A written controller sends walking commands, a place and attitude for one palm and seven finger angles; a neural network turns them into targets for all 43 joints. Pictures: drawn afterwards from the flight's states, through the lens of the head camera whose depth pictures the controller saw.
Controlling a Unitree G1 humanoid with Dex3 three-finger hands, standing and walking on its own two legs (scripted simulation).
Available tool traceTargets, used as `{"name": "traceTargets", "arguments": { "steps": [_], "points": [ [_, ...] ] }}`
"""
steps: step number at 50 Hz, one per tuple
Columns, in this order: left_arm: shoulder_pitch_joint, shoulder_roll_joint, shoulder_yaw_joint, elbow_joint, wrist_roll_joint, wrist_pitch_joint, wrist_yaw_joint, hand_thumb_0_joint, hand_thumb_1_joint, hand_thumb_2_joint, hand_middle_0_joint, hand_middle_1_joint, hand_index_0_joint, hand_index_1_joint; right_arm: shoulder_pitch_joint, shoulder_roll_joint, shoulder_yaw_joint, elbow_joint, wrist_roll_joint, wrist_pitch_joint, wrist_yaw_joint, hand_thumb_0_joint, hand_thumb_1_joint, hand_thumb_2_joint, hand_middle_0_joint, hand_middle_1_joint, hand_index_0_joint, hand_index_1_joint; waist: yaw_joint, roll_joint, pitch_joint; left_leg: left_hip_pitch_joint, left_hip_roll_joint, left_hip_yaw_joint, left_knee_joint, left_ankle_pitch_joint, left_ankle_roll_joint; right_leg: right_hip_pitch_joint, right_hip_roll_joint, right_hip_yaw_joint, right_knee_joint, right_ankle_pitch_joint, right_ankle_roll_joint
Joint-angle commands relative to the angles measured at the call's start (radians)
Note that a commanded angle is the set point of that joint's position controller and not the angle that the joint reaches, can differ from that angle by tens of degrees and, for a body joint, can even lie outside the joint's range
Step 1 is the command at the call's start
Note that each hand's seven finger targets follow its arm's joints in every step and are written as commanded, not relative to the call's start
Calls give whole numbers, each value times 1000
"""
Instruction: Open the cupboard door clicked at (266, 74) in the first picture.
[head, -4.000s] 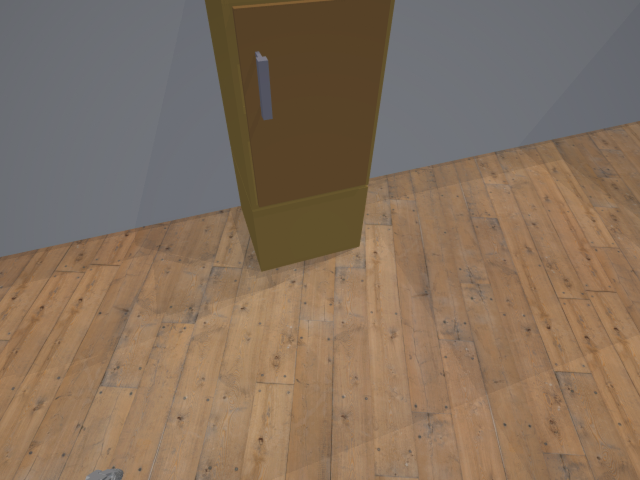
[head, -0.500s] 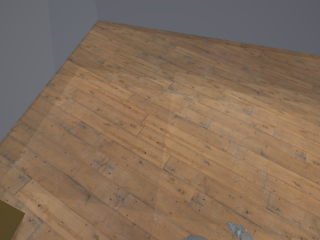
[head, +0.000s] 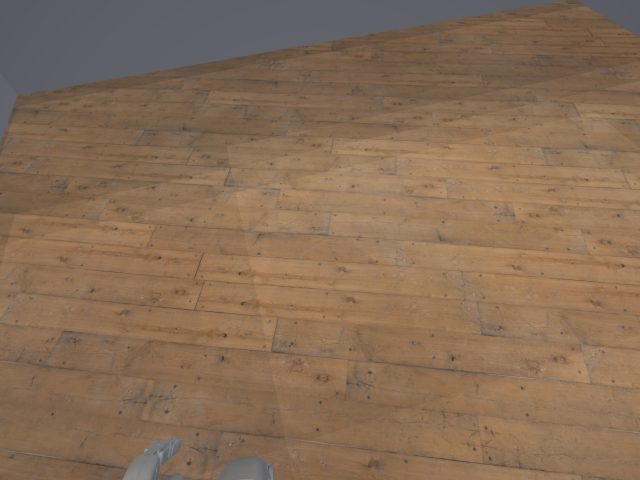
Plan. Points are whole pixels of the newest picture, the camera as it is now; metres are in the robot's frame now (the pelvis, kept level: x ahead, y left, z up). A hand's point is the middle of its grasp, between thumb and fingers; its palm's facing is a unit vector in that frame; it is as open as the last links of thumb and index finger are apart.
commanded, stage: walk to a spot facing it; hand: left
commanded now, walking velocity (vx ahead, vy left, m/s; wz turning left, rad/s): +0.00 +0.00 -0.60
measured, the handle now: out of the picture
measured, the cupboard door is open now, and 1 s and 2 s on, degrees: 0 0 0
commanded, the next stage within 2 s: turn to face it in 1.82 s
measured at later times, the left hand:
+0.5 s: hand out of the picture +0.13 +0.25 -0.17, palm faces -0.23 -0.95 -0.18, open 7.4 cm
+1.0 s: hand (246, 440) +0.19 +0.12 -0.14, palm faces -0.54 -0.80 -0.25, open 7.3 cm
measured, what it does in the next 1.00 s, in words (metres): steps on the spot, turning right: left foot, then right foot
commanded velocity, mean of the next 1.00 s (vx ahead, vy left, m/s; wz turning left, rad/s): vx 0.04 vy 0.00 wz -0.60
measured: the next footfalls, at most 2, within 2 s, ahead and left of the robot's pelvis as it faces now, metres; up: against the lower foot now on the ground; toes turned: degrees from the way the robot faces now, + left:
left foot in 0.24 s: +0.07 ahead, +0.15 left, +0.00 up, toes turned -3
right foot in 0.72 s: -0.03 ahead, -0.08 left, +0.00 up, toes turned -34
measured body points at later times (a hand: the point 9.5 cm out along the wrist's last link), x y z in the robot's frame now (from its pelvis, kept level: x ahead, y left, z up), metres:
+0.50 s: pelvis +0.01 +0.07 +0.01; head +0.06 +0.09 +0.46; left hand +0.14 +0.30 -0.15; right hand +0.02 -0.20 -0.11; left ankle +0.03 +0.15 -0.73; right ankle -0.07 -0.07 -0.64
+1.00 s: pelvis +0.00 +0.02 +0.01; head +0.01 -0.01 +0.45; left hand +0.22 +0.16 -0.12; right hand -0.10 -0.23 -0.14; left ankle +0.08 +0.15 -0.67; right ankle -0.06 -0.05 -0.73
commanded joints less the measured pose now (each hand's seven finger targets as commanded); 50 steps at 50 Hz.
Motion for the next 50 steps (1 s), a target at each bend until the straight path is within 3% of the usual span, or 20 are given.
{"name": "traceTargets", "arguments": {
  "steps": [1,7,10,11,12,13,15,17,18,24,30,32,34,35,36,37,38,40,42,50],
  "points": [
    [35,205,58,-58,8,-17,6,0,900,900,-200,-300,-200,-300,-4,-64,-10,-83,4,-26,0,0,-900,-900,200,300,200,300,39,-167,-126,-36,-24,-13,-90,29,-6,126,-231,254,-193,501,-126],
    [23,227,71,-75,15,-2,2,0,900,900,-200,-300,-200,-300,-47,-59,-9,-124,17,-40,-1,0,-900,-900,200,300,200,300,48,-223,-144,83,-79,-2,-333,3,17,90,-218,352,-166,436,-126],
    [-18,211,68,-81,6,9,1,0,900,900,-200,-300,-200,-300,41,-65,-11,-107,21,-51,-9,0,-900,-900,200,300,200,300,-5,-191,-151,288,-94,11,-626,163,35,-12,-169,361,-80,368,-55],
    [-3,165,60,-100,-1,15,-3,0,900,900,-200,-300,-200,-300,70,-113,-15,-101,15,-63,-14,0,-900,-900,200,300,200,300,-11,-47,-171,407,8,-88,-764,190,72,-118,-80,303,23,230,-4],
    [37,104,52,-117,-7,18,-15,0,900,900,-200,-300,-200,-300,56,-213,-32,-122,2,-65,-10,0,-900,-900,200,300,200,300,6,252,-157,466,272,-353,-856,270,168,-296,57,141,255,-183,67],
    [32,130,57,-109,11,22,-15,0,900,900,-200,-300,-200,-300,24,-224,-33,-129,0,-62,-11,0,-900,-900,200,300,200,300,0,262,-119,346,376,-406,-895,212,228,-295,21,108,485,-311,93],
    [40,157,77,-84,19,22,-32,0,900,900,-200,-300,-200,-300,-78,-148,-10,-162,0,-70,-13,0,-900,-900,200,300,200,300,48,122,-47,220,278,-269,-884,204,223,-268,-25,103,642,-201,102],
    [79,129,73,-65,17,29,-42,0,900,900,-200,-300,-200,-300,-105,-128,-8,-160,-1,-75,-14,0,-900,-900,200,300,200,300,63,93,-69,279,196,-96,-849,312,201,-274,-38,72,681,-116,119],
    [78,118,69,-61,15,32,-44,0,900,900,-200,-300,-200,-300,-81,-121,-10,-153,1,-77,-14,0,-900,-900,200,300,200,300,51,110,-84,322,182,-58,-831,370,202,-277,-44,58,663,-105,126],
    [12,85,54,-74,10,37,-44,0,900,900,-200,-300,-200,-300,42,-137,-29,-91,3,-72,-9,0,-900,-900,200,300,200,300,-3,123,-92,444,226,19,-789,547,230,-258,-77,-11,476,-155,138],
    [-21,71,42,-74,12,24,-41,0,900,900,-200,-300,-200,-300,59,-159,-49,-56,-2,-64,2,0,-900,-900,200,300,200,300,-20,179,-111,446,256,94,-721,629,221,-145,-60,-74,243,-186,112],
    [-6,68,42,-72,10,15,-37,0,900,900,-200,-300,-200,-300,54,-168,-53,-49,-3,-63,7,0,-900,-900,200,300,200,300,-8,182,-128,435,263,116,-678,644,202,-86,-45,-85,140,-159,92],
    [65,89,46,-52,11,4,-30,0,900,900,-200,-300,-200,-300,39,-165,-53,-51,2,-61,11,0,-900,-900,200,300,200,300,37,140,-156,369,240,174,-557,590,142,70,-35,-98,-67,25,68],
    [131,155,55,-35,16,-8,-21,0,900,900,-200,-300,-200,-300,51,-136,-48,-61,10,-58,18,0,-900,-900,200,300,200,300,75,4,-191,234,207,202,-388,476,83,257,-116,8,-183,185,30],
    [194,275,77,-17,23,-21,-6,0,900,900,-200,-300,-200,-300,13,-51,-21,-114,11,-54,22,0,-900,-900,200,300,200,300,112,-344,-182,-98,54,214,-160,-140,24,415,-381,371,-219,572,-76],
    [235,308,82,-8,2,-12,5,0,900,900,-200,-300,-200,-300,-39,-62,-14,-142,10,-36,8,0,-900,-900,200,300,200,300,132,-295,-190,-147,15,49,-9,-250,18,349,-453,396,-187,769,-159],
    [201,296,90,-10,3,-11,12,0,900,900,-200,-300,-200,-300,-66,-58,-12,-141,13,-32,-2,0,-900,-900,200,300,200,300,117,-346,-178,-169,11,-13,47,-210,22,315,-394,385,-192,720,-161],
    [77,212,67,-38,0,-7,15,0,900,900,-200,-300,-200,-300,-69,-83,-19,-107,8,-28,0,0,-900,-900,200,300,200,300,69,-208,-107,-158,29,-49,62,-44,14,241,-304,274,-191,562,-133],
    [36,193,53,-56,2,-15,9,0,900,900,-200,-300,-200,-300,-23,-75,-19,-80,2,-23,5,0,-900,-900,200,300,200,300,35,-180,-104,-93,7,-26,20,33,-1,179,-249,214,-198,551,-105],
    [122,218,60,-23,10,-33,-8,0,900,900,-200,-300,-200,-300,-115,-91,-17,-127,-2,-45,24,0,-900,-900,200,300,200,300,84,-182,-63,-106,-26,-16,-179,34,-1,190,-245,375,-308,11,-144]
  ]
}}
